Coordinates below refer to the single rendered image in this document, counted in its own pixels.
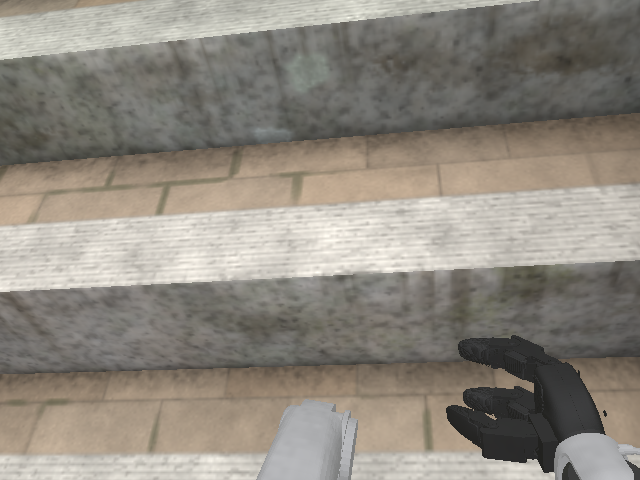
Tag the left robot thigh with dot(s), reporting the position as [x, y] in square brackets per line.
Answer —
[313, 442]

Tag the left robot shin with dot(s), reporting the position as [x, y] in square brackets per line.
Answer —
[286, 410]

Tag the right robot forearm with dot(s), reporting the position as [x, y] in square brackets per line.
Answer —
[592, 456]

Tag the right robot hand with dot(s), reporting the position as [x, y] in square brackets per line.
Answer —
[528, 425]

